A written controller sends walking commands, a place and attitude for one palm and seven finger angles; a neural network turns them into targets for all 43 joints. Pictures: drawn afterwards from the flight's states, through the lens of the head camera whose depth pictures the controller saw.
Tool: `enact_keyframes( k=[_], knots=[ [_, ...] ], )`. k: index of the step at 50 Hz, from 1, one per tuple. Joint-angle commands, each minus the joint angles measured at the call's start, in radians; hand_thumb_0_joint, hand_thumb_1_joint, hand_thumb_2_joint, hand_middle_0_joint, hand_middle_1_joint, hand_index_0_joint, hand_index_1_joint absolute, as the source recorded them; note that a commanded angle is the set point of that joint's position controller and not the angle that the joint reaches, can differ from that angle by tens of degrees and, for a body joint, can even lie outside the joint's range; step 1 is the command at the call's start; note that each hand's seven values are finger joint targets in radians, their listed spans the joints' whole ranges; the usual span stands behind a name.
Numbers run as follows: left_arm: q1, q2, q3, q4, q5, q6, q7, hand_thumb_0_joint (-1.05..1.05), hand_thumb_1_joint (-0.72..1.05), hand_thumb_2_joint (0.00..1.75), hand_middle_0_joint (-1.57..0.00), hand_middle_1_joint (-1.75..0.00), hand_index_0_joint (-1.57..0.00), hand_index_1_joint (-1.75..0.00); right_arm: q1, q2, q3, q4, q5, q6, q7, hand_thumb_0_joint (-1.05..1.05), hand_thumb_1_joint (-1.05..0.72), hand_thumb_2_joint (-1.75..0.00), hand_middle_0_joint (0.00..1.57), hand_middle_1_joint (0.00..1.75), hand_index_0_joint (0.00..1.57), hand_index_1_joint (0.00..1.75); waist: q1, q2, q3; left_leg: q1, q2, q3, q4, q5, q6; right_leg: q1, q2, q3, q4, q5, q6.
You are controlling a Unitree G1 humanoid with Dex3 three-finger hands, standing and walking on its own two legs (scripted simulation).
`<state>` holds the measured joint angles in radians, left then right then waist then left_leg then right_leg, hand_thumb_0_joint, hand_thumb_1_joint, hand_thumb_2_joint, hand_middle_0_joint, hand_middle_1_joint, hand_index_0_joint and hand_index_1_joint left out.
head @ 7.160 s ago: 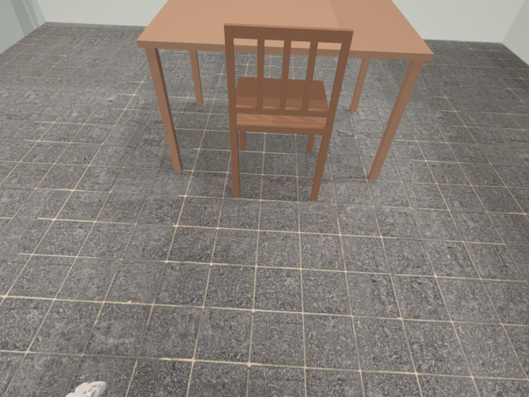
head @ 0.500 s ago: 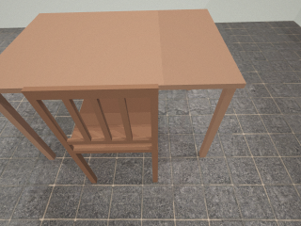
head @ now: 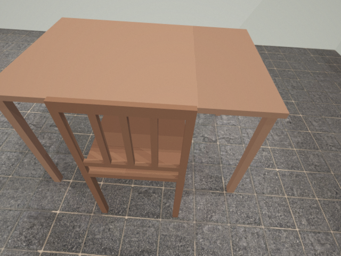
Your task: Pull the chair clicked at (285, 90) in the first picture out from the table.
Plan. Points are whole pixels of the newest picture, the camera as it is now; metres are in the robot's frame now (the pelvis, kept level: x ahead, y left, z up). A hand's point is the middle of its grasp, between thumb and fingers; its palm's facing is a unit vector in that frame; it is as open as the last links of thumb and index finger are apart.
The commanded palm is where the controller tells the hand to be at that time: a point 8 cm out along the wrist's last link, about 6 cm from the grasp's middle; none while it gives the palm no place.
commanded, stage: look again from close up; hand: left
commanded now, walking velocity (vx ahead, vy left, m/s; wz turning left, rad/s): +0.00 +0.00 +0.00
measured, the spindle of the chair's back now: (127, 142) +0.49 +0.18 -0.10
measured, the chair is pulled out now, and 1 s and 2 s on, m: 0.00 0.00 0.00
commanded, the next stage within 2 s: shuffle to correct the standing spot in 1.64 s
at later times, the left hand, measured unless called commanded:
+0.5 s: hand out of the picture -0.04 +0.21 -0.18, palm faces -0.01 -0.99 -0.17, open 7.4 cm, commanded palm none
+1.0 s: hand out of the picture -0.06 +0.20 -0.17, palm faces +0.00 -0.99 -0.15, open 7.4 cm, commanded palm none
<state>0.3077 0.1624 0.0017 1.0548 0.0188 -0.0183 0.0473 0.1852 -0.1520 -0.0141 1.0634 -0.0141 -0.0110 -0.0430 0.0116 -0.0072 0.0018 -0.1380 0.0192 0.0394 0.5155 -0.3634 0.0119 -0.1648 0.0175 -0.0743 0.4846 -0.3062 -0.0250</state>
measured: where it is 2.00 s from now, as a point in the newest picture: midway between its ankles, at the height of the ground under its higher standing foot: outside the picture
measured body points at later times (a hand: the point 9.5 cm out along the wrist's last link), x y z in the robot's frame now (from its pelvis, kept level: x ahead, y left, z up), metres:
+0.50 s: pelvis -0.03 +0.05 +0.00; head -0.02 +0.06 +0.45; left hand -0.04 +0.27 -0.16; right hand -0.07 -0.16 -0.15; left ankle -0.05 +0.11 -0.74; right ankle -0.03 -0.10 -0.74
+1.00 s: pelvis -0.03 +0.05 +0.00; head -0.03 +0.05 +0.45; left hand -0.06 +0.25 -0.16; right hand -0.07 -0.15 -0.16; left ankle -0.05 +0.11 -0.74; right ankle -0.03 -0.10 -0.74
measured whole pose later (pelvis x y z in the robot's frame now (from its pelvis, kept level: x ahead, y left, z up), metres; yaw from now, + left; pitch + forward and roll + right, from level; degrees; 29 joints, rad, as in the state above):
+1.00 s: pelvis -0.03 +0.05 +0.00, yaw -2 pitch -2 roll +0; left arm 0.35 0.10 0.00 1.13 0.02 -0.01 0.05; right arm 0.32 -0.11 0.01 1.16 -0.01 -0.02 -0.04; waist 0.00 -0.01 0.04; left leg -0.12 -0.06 0.11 0.42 -0.28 0.09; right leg -0.19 -0.06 0.00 0.47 -0.24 0.05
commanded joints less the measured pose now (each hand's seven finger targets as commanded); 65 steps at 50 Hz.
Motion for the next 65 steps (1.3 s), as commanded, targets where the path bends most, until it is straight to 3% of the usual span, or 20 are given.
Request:
enact_keyframes(
  k=[1, 8, 14, 22, 30, 37, 44, 56, 65],
  knots=[
    [0.052, 0.093, 0.017, -0.027, -0.005, -0.009, 0.005, 0.00, 0.90, 0.90, -0.20, -0.30, -0.20, -0.30, 0.077, -0.111, -0.012, -0.007, 0.000, -0.011, 0.001, 0.00, -0.90, -0.90, 0.20, 0.30, 0.20, 0.30, -0.013, 0.004, 0.052, -0.036, 0.085, -0.073, -0.099, 0.360, 0.028, 0.004, -0.119, 0.107, -0.063, 0.346, -0.004],
    [0.059, 0.086, 0.011, -0.007, -0.005, -0.001, 0.003, 0.00, 0.90, 0.90, -0.20, -0.30, -0.20, -0.30, 0.085, -0.111, 0.001, 0.016, 0.002, -0.016, 0.006, 0.00, -0.90, -0.90, 0.20, 0.30, 0.20, 0.30, -0.004, 0.028, 0.071, -0.045, 0.084, -0.080, -0.154, 0.322, 0.036, 0.012, -0.119, 0.100, -0.081, 0.245, 0.008],
    [0.069, 0.075, 0.008, 0.016, -0.007, 0.004, 0.004, 0.00, 0.90, 0.90, -0.20, -0.30, -0.20, -0.30, 0.119, -0.109, 0.006, 0.042, 0.005, -0.020, 0.003, 0.00, -0.90, -0.90, 0.20, 0.30, 0.20, 0.30, -0.004, 0.038, 0.071, -0.033, 0.088, -0.087, -0.179, 0.355, 0.040, 0.018, -0.121, 0.087, -0.069, 0.231, 0.014],
    [0.081, 0.051, 0.005, 0.035, -0.007, 0.011, 0.004, 0.00, 0.90, 0.90, -0.20, -0.30, -0.20, -0.30, 0.173, -0.095, 0.008, 0.068, 0.008, -0.017, 0.003, 0.00, -0.90, -0.90, 0.20, 0.30, 0.20, 0.30, -0.005, 0.030, 0.120, -0.075, 0.096, -0.108, -0.241, 0.228, 0.042, -0.008, -0.115, 0.078, -0.069, 0.150, 0.023],
    [0.101, 0.024, 0.005, 0.052, -0.005, 0.013, 0.008, 0.00, 0.90, 0.90, -0.20, -0.30, -0.20, -0.30, 0.216, -0.077, 0.006, 0.083, 0.007, -0.018, -0.002, 0.00, -0.90, -0.90, 0.20, 0.30, 0.20, 0.30, -0.012, 0.041, 0.120, -0.055, 0.102, -0.119, -0.258, 0.247, 0.032, -0.034, -0.114, 0.073, -0.046, 0.158, 0.024],
    [0.117, 0.010, 0.005, 0.061, -0.003, 0.012, 0.008, 0.00, 0.90, 0.90, -0.20, -0.30, -0.20, -0.30, 0.226, -0.066, 0.005, 0.084, 0.007, -0.014, -0.001, 0.00, -0.90, -0.90, 0.20, 0.30, 0.20, 0.30, -0.010, 0.031, 0.147, -0.079, 0.104, -0.129, -0.284, 0.155, 0.031, -0.059, -0.113, 0.082, -0.047, 0.146, 0.022],
    [0.128, 0.004, 0.008, 0.064, -0.003, 0.005, 0.010, 0.00, 0.90, 0.90, -0.20, -0.30, -0.20, -0.30, 0.225, -0.051, 0.003, 0.084, 0.007, -0.017, 0.000, 0.00, -0.90, -0.90, 0.20, 0.30, 0.20, 0.30, -0.015, -0.005, 0.116, -0.049, 0.084, -0.093, -0.229, 0.231, 0.039, -0.055, -0.124, 0.104, -0.058, 0.202, 0.017],
    [0.129, 0.006, 0.010, 0.064, -0.004, 0.001, 0.009, 0.00, 0.90, 0.90, -0.20, -0.30, -0.20, -0.30, 0.207, -0.047, 0.004, 0.079, 0.008, -0.017, -0.002, 0.00, -0.90, -0.90, 0.20, 0.30, 0.20, 0.30, -0.015, 0.016, 0.094, -0.021, 0.081, -0.077, -0.194, 0.286, 0.040, -0.055, -0.125, 0.124, -0.064, 0.239, 0.009],
    [0.120, 0.010, 0.009, 0.061, -0.002, -0.001, 0.006, 0.00, 0.90, 0.90, -0.20, -0.30, -0.20, -0.30, 0.195, -0.046, 0.005, 0.080, 0.008, -0.013, 0.001, 0.00, -0.90, -0.90, 0.20, 0.30, 0.20, 0.30, -0.013, 0.005, 0.118, -0.041, 0.080, -0.078, -0.209, 0.207, 0.036, -0.071, -0.123, 0.132, -0.087, 0.201, 0.007]
  ],
)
